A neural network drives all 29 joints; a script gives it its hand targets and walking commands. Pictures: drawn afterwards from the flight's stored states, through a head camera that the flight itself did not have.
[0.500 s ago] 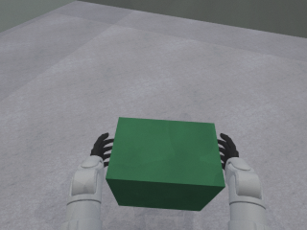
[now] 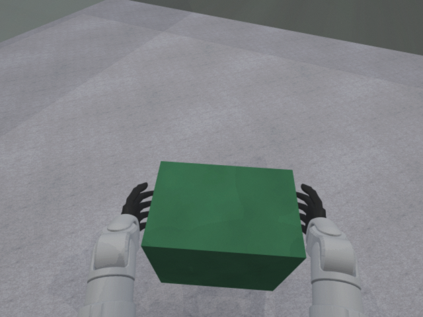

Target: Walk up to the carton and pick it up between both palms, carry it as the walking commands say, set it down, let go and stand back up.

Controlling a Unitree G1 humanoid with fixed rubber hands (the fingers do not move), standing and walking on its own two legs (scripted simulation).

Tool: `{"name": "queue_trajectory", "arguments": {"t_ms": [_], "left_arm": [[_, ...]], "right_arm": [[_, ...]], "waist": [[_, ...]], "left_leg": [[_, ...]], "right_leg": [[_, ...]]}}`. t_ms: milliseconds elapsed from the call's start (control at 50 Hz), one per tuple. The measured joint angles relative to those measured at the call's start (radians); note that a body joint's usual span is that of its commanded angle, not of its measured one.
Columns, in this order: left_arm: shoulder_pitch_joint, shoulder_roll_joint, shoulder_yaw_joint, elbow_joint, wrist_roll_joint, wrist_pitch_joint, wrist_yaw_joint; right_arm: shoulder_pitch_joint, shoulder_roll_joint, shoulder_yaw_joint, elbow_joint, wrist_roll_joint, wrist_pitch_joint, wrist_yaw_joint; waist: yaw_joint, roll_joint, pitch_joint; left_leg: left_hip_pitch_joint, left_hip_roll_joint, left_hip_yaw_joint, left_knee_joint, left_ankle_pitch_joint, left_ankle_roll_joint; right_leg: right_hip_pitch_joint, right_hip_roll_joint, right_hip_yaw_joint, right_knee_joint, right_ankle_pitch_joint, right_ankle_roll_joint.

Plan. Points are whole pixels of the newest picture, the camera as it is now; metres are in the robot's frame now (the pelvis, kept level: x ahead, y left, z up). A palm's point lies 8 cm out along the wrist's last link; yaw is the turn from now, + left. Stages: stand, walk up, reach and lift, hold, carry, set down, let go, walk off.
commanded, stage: hold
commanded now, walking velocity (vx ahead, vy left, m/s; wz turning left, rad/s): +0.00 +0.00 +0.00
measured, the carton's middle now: (221, 231) +0.29 +0.00 -0.03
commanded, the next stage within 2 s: carry in 0.14 s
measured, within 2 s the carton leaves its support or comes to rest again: neither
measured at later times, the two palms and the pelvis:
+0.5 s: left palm (162, 177) +0.36 +0.13 +0.06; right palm (334, 184) +0.35 -0.22 +0.07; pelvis +0.09 -0.03 -0.01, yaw -1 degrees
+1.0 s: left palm (200, 99) +0.62 +0.07 +0.06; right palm (331, 112) +0.58 -0.27 +0.07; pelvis +0.36 -0.07 -0.02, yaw -6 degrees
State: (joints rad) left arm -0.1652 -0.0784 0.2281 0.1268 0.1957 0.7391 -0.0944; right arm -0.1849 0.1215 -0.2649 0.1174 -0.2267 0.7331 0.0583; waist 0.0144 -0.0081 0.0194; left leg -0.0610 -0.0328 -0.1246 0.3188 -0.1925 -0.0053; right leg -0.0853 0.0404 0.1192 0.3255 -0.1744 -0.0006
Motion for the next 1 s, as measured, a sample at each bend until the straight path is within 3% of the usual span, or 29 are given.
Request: {"name": "queue_trajectory", "arguments": {"t_ms": [140, 220, 280, 320, 400, 480, 540, 620, 680, 740, 780, 840, 1000], "left_arm": [[0.035, -0.009, -0.014, -0.047, 0.000, 0.012, 0.006], [0.044, -0.004, -0.024, -0.082, -0.017, 0.026, 0.010], [0.058, 0.019, -0.029, -0.118, -0.045, 0.058, 0.013], [0.055, 0.035, -0.031, -0.133, -0.061, 0.092, 0.015], [0.009, 0.039, -0.054, -0.141, -0.078, 0.161, 0.028], [0.016, -0.003, -0.087, -0.198, -0.069, 0.237, 0.065], [0.070, -0.007, -0.097, -0.310, -0.084, 0.295, 0.099], [0.077, -0.005, -0.093, -0.435, -0.101, 0.365, 0.121], [0.078, -0.002, -0.059, -0.483, -0.116, 0.401, 0.116], [0.101, 0.015, -0.039, -0.487, -0.133, 0.418, 0.102], [0.103, 0.006, -0.044, -0.481, -0.132, 0.438, 0.101], [0.090, -0.019, -0.036, -0.470, -0.127, 0.453, 0.096], [0.098, -0.025, -0.043, -0.507, -0.126, 0.437, 0.091]], "right_arm": [[0.035, -0.005, 0.012, -0.028, 0.022, -0.003, 0.001], [0.046, -0.012, 0.033, -0.078, 0.028, 0.025, -0.005], [0.052, 0.001, 0.049, -0.110, 0.034, 0.058, -0.017], [0.050, 0.011, 0.057, -0.125, 0.029, 0.086, -0.030], [0.053, -0.016, 0.060, -0.186, 0.041, 0.160, -0.039], [0.067, -0.067, 0.044, -0.255, 0.105, 0.253, -0.042], [0.033, -0.075, 0.045, -0.287, 0.144, 0.323, -0.047], [0.028, -0.065, 0.050, -0.364, 0.168, 0.360, -0.052], [0.033, -0.032, 0.060, -0.396, 0.160, 0.373, -0.065], [0.050, 0.000, 0.073, -0.403, 0.136, 0.390, -0.076], [0.087, 0.004, 0.068, -0.427, 0.133, 0.406, -0.077], [0.123, 0.004, 0.060, -0.467, 0.130, 0.422, -0.079], [0.101, 0.005, 0.048, -0.506, 0.130, 0.438, -0.070]], "waist": [[-0.004, -0.003, 0.002], [-0.003, -0.008, -0.043], [0.006, -0.009, -0.104], [0.015, -0.003, -0.141], [0.008, 0.025, -0.192], [-0.011, -0.010, -0.203], [-0.005, -0.027, -0.177], [-0.018, -0.030, -0.133], [-0.019, -0.047, -0.138], [-0.022, -0.032, -0.150], [-0.025, 0.006, -0.150], [-0.028, 0.027, -0.143], [-0.037, 0.012, -0.142]], "left_leg": [[0.007, -0.005, 0.007, -0.005, -0.004, 0.008], [-0.075, -0.015, 0.029, 0.107, -0.065, 0.011], [-0.101, -0.001, 0.063, 0.150, -0.107, 0.012], [-0.099, 0.018, 0.078, 0.149, -0.129, 0.003], [-0.141, 0.062, 0.076, 0.243, -0.206, -0.010], [-0.294, 0.053, 0.169, 0.464, -0.297, 0.000], [-0.353, 0.038, 0.219, 0.389, -0.276, 0.004], [-0.354, 0.035, 0.259, 0.154, -0.054, 0.020], [-0.307, 0.028, 0.289, 0.083, 0.079, 0.048], [-0.277, 0.043, 0.294, 0.142, -0.021, 0.043], [-0.231, 0.067, 0.277, 0.113, -0.018, 0.034], [-0.147, 0.089, 0.259, 0.049, -0.044, 0.011], [0.053, 0.132, 0.253, 0.024, -0.197, -0.068]], "right_leg": [[0.007, -0.005, 0.008, -0.009, -0.003, 0.006], [-0.089, -0.015, -0.005, 0.124, -0.083, 0.005], [-0.164, -0.031, -0.052, 0.249, -0.199, -0.009], [-0.189, -0.036, -0.100, 0.272, -0.208, -0.015], [-0.170, -0.014, -0.169, 0.189, -0.116, -0.033], [-0.124, -0.039, -0.194, 0.122, -0.142, -0.035], [-0.077, -0.057, -0.149, 0.035, -0.118, -0.031], [-0.005, -0.067, -0.139, 0.001, -0.151, -0.020], [-0.012, -0.079, -0.129, 0.141, -0.259, -0.011], [-0.170, -0.061, -0.136, 0.520, -0.307, -0.017], [-0.256, -0.049, -0.177, 0.613, -0.343, -0.024], [-0.342, -0.063, -0.208, 0.519, -0.304, -0.027], [-0.374, -0.088, -0.282, 0.157, 0.019, -0.001]]}}
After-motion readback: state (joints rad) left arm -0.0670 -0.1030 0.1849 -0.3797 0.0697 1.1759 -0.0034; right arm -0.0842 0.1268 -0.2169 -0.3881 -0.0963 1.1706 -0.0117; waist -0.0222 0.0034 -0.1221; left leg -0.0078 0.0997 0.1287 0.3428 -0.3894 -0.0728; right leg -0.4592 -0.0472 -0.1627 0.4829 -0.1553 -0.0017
